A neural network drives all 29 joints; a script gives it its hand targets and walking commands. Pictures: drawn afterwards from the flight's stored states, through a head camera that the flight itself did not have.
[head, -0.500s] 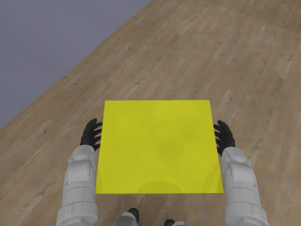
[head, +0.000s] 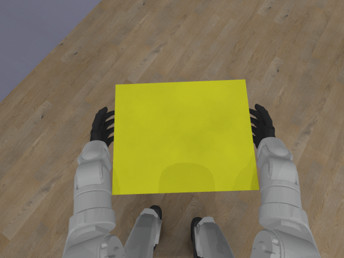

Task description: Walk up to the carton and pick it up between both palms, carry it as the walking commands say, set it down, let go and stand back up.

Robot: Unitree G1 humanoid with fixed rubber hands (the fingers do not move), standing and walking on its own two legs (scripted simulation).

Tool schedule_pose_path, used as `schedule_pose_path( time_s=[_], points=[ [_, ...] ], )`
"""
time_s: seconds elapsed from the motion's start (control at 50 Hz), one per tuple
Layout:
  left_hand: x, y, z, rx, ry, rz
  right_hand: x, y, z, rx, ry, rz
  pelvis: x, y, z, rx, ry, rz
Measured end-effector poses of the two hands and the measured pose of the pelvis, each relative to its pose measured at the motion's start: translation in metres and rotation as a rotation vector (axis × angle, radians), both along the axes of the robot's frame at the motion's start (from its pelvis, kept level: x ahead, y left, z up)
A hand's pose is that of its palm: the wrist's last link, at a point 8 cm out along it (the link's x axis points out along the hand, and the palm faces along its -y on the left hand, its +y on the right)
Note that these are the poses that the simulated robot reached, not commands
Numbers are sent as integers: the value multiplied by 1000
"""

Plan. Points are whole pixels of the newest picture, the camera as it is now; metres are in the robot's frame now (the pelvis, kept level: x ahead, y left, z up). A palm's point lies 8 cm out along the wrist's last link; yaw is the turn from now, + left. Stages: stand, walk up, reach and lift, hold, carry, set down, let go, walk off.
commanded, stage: set down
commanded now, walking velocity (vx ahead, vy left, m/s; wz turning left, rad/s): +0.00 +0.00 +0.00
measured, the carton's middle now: (181, 144) +0.40 +0.01 -0.15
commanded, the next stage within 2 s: none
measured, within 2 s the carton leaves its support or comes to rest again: neither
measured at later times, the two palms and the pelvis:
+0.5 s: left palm (110, 140) +0.40 +0.21 -0.15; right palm (247, 136) +0.43 -0.17 -0.15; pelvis -0.01 +0.00 -0.08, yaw +0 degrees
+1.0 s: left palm (119, 141) +0.41 +0.21 -0.24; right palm (237, 136) +0.46 -0.17 -0.24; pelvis -0.04 +0.00 -0.16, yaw -1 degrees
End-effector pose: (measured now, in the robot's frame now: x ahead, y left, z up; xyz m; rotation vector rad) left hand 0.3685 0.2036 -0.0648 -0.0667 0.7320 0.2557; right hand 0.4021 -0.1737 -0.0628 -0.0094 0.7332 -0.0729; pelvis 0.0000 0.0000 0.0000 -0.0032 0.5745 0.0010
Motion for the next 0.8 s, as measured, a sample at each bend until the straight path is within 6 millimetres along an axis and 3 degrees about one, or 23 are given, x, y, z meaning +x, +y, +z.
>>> schedule_pose_path(
  time_s=[0.34, 0.8],
  points=[
    [20, 3, -60, -5, -19, 11, 22, 3, -61, 14, -16, -3, -6, -5, -52, -6, 144, -2],
    [39, 5, -141, 5, -25, 12, 47, 6, -140, -15, -27, 29, -32, -2, -127, -7, 233, -9]
  ],
)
